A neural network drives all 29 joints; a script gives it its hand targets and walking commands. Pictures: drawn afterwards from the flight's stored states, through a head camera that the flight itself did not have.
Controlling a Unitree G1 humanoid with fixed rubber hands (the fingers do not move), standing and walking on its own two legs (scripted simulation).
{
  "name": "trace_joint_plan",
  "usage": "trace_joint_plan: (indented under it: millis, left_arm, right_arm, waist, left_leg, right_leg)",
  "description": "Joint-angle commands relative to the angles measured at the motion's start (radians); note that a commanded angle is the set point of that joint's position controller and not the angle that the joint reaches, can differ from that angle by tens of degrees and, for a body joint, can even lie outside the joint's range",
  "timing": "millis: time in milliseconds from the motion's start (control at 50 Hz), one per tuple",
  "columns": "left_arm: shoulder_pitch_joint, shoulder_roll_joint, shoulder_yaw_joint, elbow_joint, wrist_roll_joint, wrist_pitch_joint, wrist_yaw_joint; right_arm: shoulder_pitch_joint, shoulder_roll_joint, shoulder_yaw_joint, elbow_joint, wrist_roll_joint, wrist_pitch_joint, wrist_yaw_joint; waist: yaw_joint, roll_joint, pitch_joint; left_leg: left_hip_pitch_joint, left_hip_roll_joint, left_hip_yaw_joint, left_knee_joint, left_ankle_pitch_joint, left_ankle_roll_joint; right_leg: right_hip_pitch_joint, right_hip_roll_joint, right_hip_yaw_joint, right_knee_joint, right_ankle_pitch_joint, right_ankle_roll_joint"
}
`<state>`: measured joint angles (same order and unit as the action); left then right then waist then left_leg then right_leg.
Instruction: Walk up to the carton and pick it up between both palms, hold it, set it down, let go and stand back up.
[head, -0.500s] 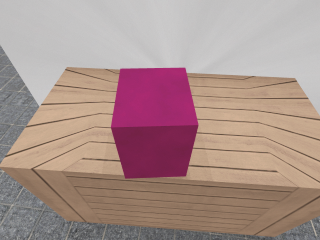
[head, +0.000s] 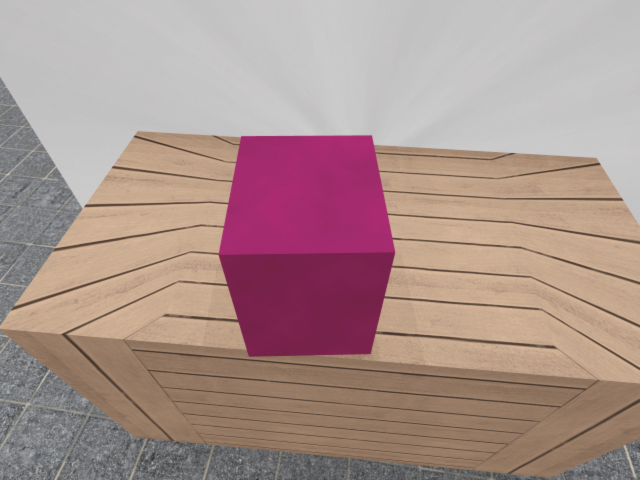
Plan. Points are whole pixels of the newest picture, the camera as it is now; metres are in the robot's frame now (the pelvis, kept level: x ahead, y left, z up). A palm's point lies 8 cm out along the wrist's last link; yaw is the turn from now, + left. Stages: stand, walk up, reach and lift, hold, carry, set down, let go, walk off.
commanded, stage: stand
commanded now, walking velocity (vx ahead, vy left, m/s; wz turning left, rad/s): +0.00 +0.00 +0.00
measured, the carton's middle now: (308, 249) +0.45 +0.03 +0.01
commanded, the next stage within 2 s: none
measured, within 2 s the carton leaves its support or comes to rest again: neither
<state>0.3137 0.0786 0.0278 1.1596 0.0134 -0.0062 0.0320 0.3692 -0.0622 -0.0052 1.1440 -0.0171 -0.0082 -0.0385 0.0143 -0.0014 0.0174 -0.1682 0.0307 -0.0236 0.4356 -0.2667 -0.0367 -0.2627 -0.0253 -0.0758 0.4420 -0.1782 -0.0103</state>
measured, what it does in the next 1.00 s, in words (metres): stands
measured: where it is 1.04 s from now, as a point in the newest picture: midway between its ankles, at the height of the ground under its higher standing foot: outside the picture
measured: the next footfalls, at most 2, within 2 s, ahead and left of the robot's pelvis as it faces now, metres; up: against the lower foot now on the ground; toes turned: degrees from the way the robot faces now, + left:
none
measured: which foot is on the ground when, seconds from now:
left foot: down 0.00-1.00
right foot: down 0.00-1.00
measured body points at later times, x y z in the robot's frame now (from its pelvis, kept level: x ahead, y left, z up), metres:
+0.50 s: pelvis +0.01 +0.00 +0.00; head +0.02 +0.01 +0.45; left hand -0.02 +0.20 -0.17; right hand -0.04 -0.18 -0.16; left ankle -0.02 +0.14 -0.74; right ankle +0.04 -0.11 -0.74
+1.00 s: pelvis +0.02 +0.00 +0.00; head +0.04 +0.00 +0.45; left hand -0.02 +0.20 -0.16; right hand -0.02 -0.19 -0.16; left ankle -0.02 +0.14 -0.74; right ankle +0.04 -0.11 -0.74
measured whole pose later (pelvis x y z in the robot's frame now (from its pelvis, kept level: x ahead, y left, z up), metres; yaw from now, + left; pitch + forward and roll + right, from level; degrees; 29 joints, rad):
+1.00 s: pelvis +0.02 +0.00 +0.00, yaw +0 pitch +0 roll +0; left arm 0.32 0.09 0.03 1.16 0.01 -0.01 0.04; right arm 0.34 -0.07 -0.01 1.16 -0.01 -0.01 -0.04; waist 0.01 0.00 0.04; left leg -0.14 0.04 -0.02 0.42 -0.29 -0.04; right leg -0.23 -0.02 -0.08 0.44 -0.20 -0.01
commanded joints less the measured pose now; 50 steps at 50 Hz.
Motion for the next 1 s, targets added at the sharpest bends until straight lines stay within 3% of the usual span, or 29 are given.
trace_joint_plan:
  millis: [0, 20, 40, 120, 140, 160, 180, 200, 240, 260, 280, 300, 320, 360, 420, 440, 460, 480, 500, 560, 600, 620, 740, 760, 840, 860, 940, 960, 980]
  left_arm:
    - [0.081, 0.085, 0.016, -0.016, -0.007, -0.008, 0.003]
    - [0.08, 0.092, 0.018, -0.004, -0.001, -0.008, 0.0]
    - [0.059, 0.12, 0.026, -0.029, 0.004, -0.012, -0.004]
    - [0.091, 0.04, 0.004, -0.002, -0.003, -0.012, 0.004]
    - [0.097, 0.039, -0.006, 0.003, -0.003, -0.016, 0.001]
    - [0.119, 0.036, 0.001, 0.008, -0.009, -0.014, 0.005]
    - [0.084, 0.035, 0.001, -0.015, -0.007, -0.011, 0.008]
    - [0.051, 0.106, 0.018, -0.03, 0.001, -0.008, 0.003]
    - [0.092, 0.127, 0.034, -0.011, -0.008, -0.004, -0.002]
    - [0.073, 0.067, 0.012, -0.01, 0.0, -0.007, 0.001]
    - [0.121, 0.017, 0.002, -0.007, -0.009, -0.004, 0.006]
    - [0.074, 0.026, 0.001, -0.006, -0.001, -0.009, 0.002]
    - [0.089, 0.03, 0.005, -0.011, 0.008, -0.001, 0.007]
    - [0.111, 0.081, 0.016, 0.011, 0.001, -0.005, 0.015]
    - [0.083, 0.037, 0.004, 0.003, -0.002, -0.008, 0.006]
    - [0.13, 0.109, 0.022, 0.019, 0.001, -0.01, 0.014]
    - [0.11, 0.044, 0.007, 0.021, -0.017, -0.011, 0.004]
    - [0.118, 0.088, 0.014, 0.015, -0.002, -0.013, 0.009]
    - [0.121, 0.059, 0.006, 0.018, -0.006, -0.015, 0.005]
    - [0.155, 0.037, -0.001, 0.027, -0.015, -0.015, 0.006]
    - [0.08, 0.057, -0.002, -0.024, -0.003, -0.015, -0.001]
    - [0.057, 0.069, 0.006, -0.017, -0.001, -0.017, 0.001]
    - [0.111, 0.122, 0.028, -0.001, 0.001, -0.01, 0.014]
    - [0.115, 0.053, 0.01, 0.002, 0.004, -0.013, 0.009]
    - [0.106, 0.048, 0.014, -0.004, -0.009, -0.01, 0.002]
    - [0.088, 0.073, 0.009, -0.008, 0.006, -0.02, -0.001]
    - [0.116, 0.071, 0.016, 0.004, -0.004, -0.008, 0.01]
    - [0.072, 0.065, 0.006, -0.006, -0.001, -0.002, 0.007]
    - [0.097, 0.1, 0.016, -0.014, -0.006, -0.006, 0.01]
  right_arm:
    - [0.166, -0.052, -0.007, 0.022, 0.001, -0.004, -0.003]
    - [0.177, -0.087, -0.016, 0.026, 0.002, -0.009, -0.003]
    - [0.131, -0.028, -0.009, -0.005, -0.019, -0.005, -0.007]
    - [0.114, -0.131, -0.026, -0.016, 0.002, -0.009, 0.004]
    - [0.147, -0.102, -0.022, 0.01, 0.011, -0.007, 0.002]
    - [0.135, -0.129, -0.029, -0.005, 0.01, -0.009, -0.001]
    - [0.158, -0.036, -0.01, 0.014, 0.003, -0.002, -0.009]
    - [0.131, -0.047, -0.001, 0.016, -0.007, -0.003, -0.016]
    - [0.128, -0.037, 0.007, -0.005, -0.011, -0.006, -0.01]
    - [0.129, -0.07, -0.01, -0.007, 0.005, -0.01, -0.008]
    - [0.165, -0.095, -0.009, 0.008, 0.008, -0.02, -0.007]
    - [0.108, -0.09, -0.015, 0.01, -0.004, -0.011, -0.011]
    - [0.123, -0.058, 0.0, -0.013, 0.0, -0.012, -0.006]
    - [0.169, -0.059, 0.002, -0.007, 0.003, -0.012, -0.012]
    - [0.101, -0.133, -0.019, -0.023, -0.001, -0.018, 0.001]
    - [0.164, -0.067, -0.007, -0.004, 0.006, -0.015, 0.001]
    - [0.124, -0.061, 0.003, -0.011, 0.001, -0.02, -0.001]
    - [0.125, -0.085, -0.008, -0.016, 0.003, -0.024, 0.001]
    - [0.15, -0.091, -0.014, 0.0, 0.007, -0.025, -0.002]
    - [0.147, -0.099, -0.01, -0.004, 0.004, -0.017, -0.002]
    - [0.151, -0.065, -0.008, 0.003, 0.001, -0.006, -0.002]
    - [0.113, -0.068, -0.008, -0.002, -0.004, -0.003, -0.006]
    - [0.08, -0.102, -0.017, 0.001, 0.006, -0.012, 0.003]
    - [0.081, -0.095, -0.017, -0.005, 0.008, -0.016, -0.004]
    - [0.086, -0.057, 0.0, 0.013, 0.006, -0.004, -0.01]
    - [0.079, -0.099, -0.021, 0.017, 0.014, 0.001, -0.01]
    - [0.096, -0.082, -0.01, 0.019, 0.002, -0.013, -0.005]
    - [0.117, -0.063, -0.015, 0.023, -0.005, -0.008, -0.004]
    - [0.09, -0.077, -0.012, 0.006, -0.001, -0.003, -0.011]
  waist:
    - [-0.009, 0.001, 0.029]
    - [-0.027, 0.03, 0.069]
    - [-0.007, 0.057, 0.06]
    - [-0.003, -0.041, 0.08]
    - [-0.007, -0.029, 0.079]
    - [0.006, -0.084, 0.028]
    - [-0.008, 0.016, 0.085]
    - [0.005, 0.041, 0.086]
    - [0.008, -0.026, 0.068]
    - [-0.002, 0.018, 0.04]
    - [0.01, 0.002, 0.083]
    - [0.008, 0.08, 0.078]
    - [0.015, 0.023, 0.068]
    - [-0.019, 0.035, 0.078]
    - [0.006, 0.025, 0.079]
    - [-0.018, -0.018, 0.054]
    - [0.007, 0.022, 0.075]
    - [0.006, -0.008, 0.071]
    - [-0.014, 0.035, 0.043]
    - [-0.001, -0.03, 0.083]
    - [-0.006, 0.069, 0.11]
    - [-0.013, -0.025, 0.092]
    - [0.005, 0.019, 0.075]
    - [0.002, -0.036, 0.109]
    - [0.02, 0.002, 0.127]
    - [0.003, 0.046, 0.085]
    - [-0.007, -0.031, 0.081]
    - [-0.023, 0.022, 0.079]
    - [-0.003, 0.048, 0.089]
  left_leg:
    - [-0.096, 0.032, -0.022, -0.092, 0.066, 0.038]
    - [-0.071, 0.04, -0.026, -0.087, 0.085, 0.038]
    - [-0.112, 0.041, -0.019, -0.087, 0.048, 0.043]
    - [-0.117, 0.043, -0.044, -0.098, 0.039, 0.045]
    - [-0.105, 0.041, -0.037, -0.1, 0.052, 0.048]
    - [-0.085, 0.053, -0.021, -0.091, 0.052, 0.041]
    - [-0.112, 0.036, -0.02, -0.105, 0.055, 0.042]
    - [-0.131, 0.036, -0.011, -0.097, 0.046, 0.038]
    - [-0.114, 0.049, -0.036, -0.113, 0.046, 0.048]
    - [-0.097, 0.05, -0.022, -0.102, 0.061, 0.05]
    - [-0.124, 0.059, -0.041, -0.112, 0.043, 0.049]
    - [-0.153, 0.058, -0.047, -0.123, 0.04, 0.037]
    - [-0.162, 0.057, -0.044, -0.12, -0.001, 0.043]
    - [-0.067, 0.056, -0.039, -0.126, 0.065, 0.044]
    - [-0.14, 0.054, -0.054, -0.128, 0.058, 0.052]
    - [-0.065, 0.048, -0.038, -0.123, 0.118, 0.045]
    - [-0.076, 0.066, -0.052, -0.113, 0.115, 0.053]
    - [-0.081, 0.068, -0.057, -0.116, 0.091, 0.059]
    - [-0.044, 0.055, -0.045, -0.102, 0.121, 0.058]
    - [-0.055, 0.057, -0.034, -0.099, 0.117, 0.044]
    - [-0.142, 0.031, -0.018, -0.098, 0.075, 0.029]
    - [-0.075, 0.048, -0.027, -0.119, 0.073, 0.042]
    - [-0.053, 0.044, -0.025, -0.094, 0.105, 0.033]
    - [-0.07, 0.056, -0.041, -0.103, 0.093, 0.041]
    - [-0.09, 0.05, -0.023, -0.107, 0.114, 0.033]
    - [-0.117, 0.04, -0.015, -0.108, 0.079, 0.028]
    - [-0.082, 0.054, -0.02, -0.086, 0.105, 0.03]
    - [-0.044, 0.042, -0.006, -0.091, 0.098, 0.024]
    - [-0.051, 0.063, -0.022, -0.098, 0.102, 0.046]
  right_leg:
    - [0.085, -0.079, 0.11, -0.109, -0.05, -0.011]
    - [0.044, -0.076, 0.103, -0.118, -0.027, -0.004]
    - [0.065, -0.084, 0.108, -0.114, -0.036, 0.0]
    - [0.047, -0.061, 0.071, -0.1, -0.037, 0.012]
    - [0.08, -0.066, 0.09, -0.093, -0.015, 0.008]
    - [0.09, -0.075, 0.088, -0.109, -0.02, 0.0]
    - [0.058, -0.084, 0.104, -0.107, -0.047, -0.005]
    - [0.054, -0.07, 0.109, -0.125, -0.053, -0.009]
    - [0.056, -0.075, 0.1, -0.098, -0.059, -0.012]
    - [0.069, -0.081, 0.098, -0.08, -0.003, -0.011]
    - [0.062, -0.069, 0.088, -0.085, 0.005, -0.002]
    - [0.103, -0.073, 0.081, -0.078, 0.046, -0.005]
    - [0.104, -0.086, 0.091, -0.083, 0.001, -0.008]
    - [0.015, -0.068, 0.075, -0.065, 0.001, -0.008]
    - [0.085, -0.082, 0.069, -0.068, 0.052, -0.001]
    - [0.064, -0.067, 0.055, -0.074, 0.036, 0.006]
    - [0.051, -0.069, 0.07, -0.073, 0.059, 0.002]
    - [0.066, -0.087, 0.084, -0.083, 0.071, -0.007]
    - [0.073, -0.067, 0.068, -0.074, 0.051, -0.002]
    - [0.058, -0.066, 0.083, -0.072, 0.054, 0.004]
    - [0.081, -0.078, 0.092, -0.076, 0.016, -0.002]
    - [0.027, -0.075, 0.084, -0.083, -0.01, 0.001]
    - [0.053, -0.066, 0.09, -0.087, 0.033, -0.002]
    - [0.029, -0.06, 0.077, -0.1, 0.017, -0.004]
    - [0.054, -0.06, 0.066, -0.098, 0.04, 0.0]
    - [0.13, -0.073, 0.078, -0.074, 0.061, -0.002]
    - [0.084, -0.066, 0.077, -0.098, 0.023, 0.001]
    - [0.054, -0.072, 0.082, -0.096, -0.011, 0.007]
    - [0.028, -0.082, 0.096, -0.107, 0.013, -0.006]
